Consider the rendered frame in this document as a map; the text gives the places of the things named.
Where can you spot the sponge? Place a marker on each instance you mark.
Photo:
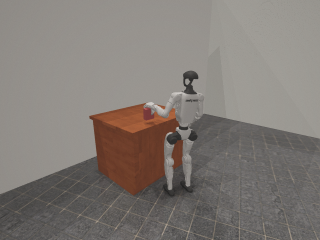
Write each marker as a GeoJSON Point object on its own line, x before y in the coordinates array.
{"type": "Point", "coordinates": [147, 114]}

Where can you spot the right robot upper arm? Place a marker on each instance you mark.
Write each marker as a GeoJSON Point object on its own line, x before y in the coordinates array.
{"type": "Point", "coordinates": [200, 107]}

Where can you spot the left robot hand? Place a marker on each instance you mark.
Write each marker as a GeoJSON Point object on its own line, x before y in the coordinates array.
{"type": "Point", "coordinates": [148, 105]}

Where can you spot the robot right forearm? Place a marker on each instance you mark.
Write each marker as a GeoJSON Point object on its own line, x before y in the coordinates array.
{"type": "Point", "coordinates": [196, 118]}

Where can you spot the left robot upper arm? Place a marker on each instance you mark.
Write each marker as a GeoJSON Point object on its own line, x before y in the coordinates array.
{"type": "Point", "coordinates": [174, 97]}

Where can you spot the right robot shin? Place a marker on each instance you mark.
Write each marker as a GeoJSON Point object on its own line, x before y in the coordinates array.
{"type": "Point", "coordinates": [187, 168]}

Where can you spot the right robot foot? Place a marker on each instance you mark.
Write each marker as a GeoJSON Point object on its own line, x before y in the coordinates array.
{"type": "Point", "coordinates": [188, 188]}

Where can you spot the table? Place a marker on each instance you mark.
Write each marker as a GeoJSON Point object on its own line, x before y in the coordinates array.
{"type": "Point", "coordinates": [130, 150]}

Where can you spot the robot left forearm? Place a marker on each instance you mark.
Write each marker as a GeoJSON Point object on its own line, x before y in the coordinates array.
{"type": "Point", "coordinates": [158, 109]}

